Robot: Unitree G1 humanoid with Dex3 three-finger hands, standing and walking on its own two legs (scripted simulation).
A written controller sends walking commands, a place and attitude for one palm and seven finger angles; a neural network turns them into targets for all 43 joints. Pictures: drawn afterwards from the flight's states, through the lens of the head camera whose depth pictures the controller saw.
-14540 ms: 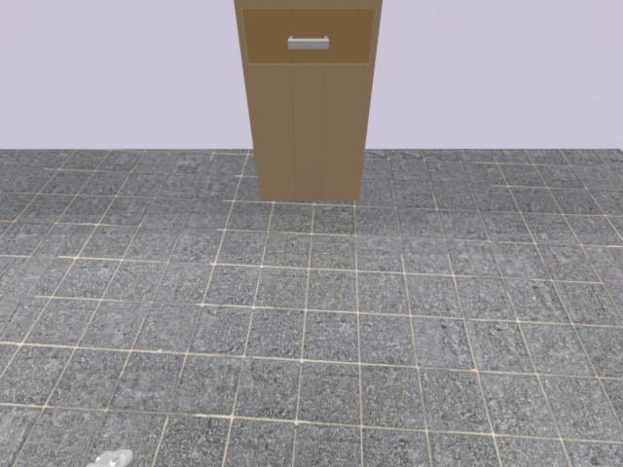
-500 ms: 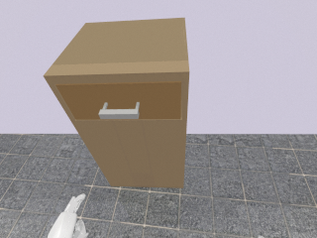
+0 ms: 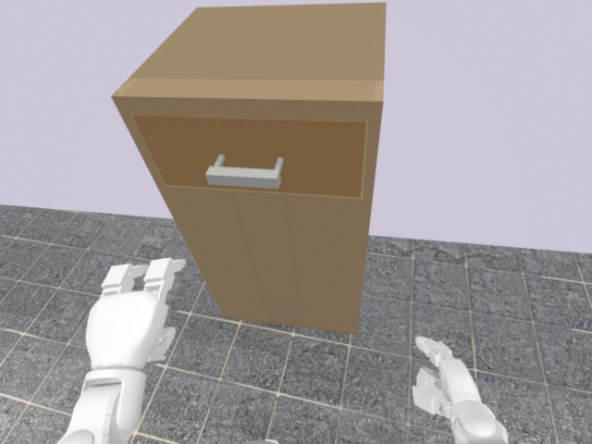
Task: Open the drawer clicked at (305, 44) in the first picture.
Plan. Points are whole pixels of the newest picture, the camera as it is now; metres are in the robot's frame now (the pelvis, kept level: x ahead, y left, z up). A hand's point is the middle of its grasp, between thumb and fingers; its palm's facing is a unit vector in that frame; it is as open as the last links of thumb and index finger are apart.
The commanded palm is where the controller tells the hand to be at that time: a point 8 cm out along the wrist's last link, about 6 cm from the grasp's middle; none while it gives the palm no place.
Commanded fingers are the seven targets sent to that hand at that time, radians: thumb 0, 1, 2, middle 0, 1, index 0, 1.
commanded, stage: raise the hand with hooked fingers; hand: left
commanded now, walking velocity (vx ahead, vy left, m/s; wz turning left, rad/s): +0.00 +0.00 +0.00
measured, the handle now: (246, 169) +0.57 +0.19 +0.03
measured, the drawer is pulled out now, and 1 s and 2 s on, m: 0.00 0.00 0.00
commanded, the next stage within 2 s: move the hooked fingers above the handle in 1.20 s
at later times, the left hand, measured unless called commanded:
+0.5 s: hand (142, 265) +0.29 +0.25 +0.10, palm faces +0.12 -0.10 -0.99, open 13.1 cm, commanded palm +0.27 +0.25 +0.16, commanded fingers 0.00 -0.50 0.30 -0.30 -1.20 -0.30 -1.20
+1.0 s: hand (122, 221) +0.33 +0.28 +0.14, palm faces +0.00 -0.09 -1.00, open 13.9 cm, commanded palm +0.30 +0.28 +0.20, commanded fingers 0.00 -0.50 0.30 -0.30 -1.20 -0.30 -1.20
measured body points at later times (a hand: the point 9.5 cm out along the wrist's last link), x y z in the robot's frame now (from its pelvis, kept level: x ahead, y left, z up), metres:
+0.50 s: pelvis +0.01 +0.03 +0.03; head +0.02 +0.00 +0.48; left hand +0.28 +0.25 +0.16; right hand +0.21 -0.21 -0.07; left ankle +0.02 +0.13 -0.70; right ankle +0.01 -0.08 -0.70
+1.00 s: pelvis +0.02 +0.04 +0.05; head +0.04 +0.01 +0.49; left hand +0.33 +0.28 +0.20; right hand +0.20 -0.18 -0.07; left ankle +0.02 +0.13 -0.70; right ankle +0.01 -0.08 -0.70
